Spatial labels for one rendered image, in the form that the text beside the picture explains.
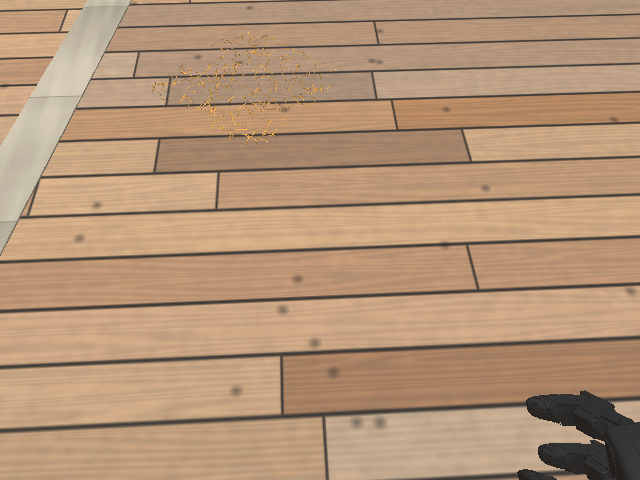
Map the robot right hand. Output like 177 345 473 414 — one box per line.
517 390 640 480

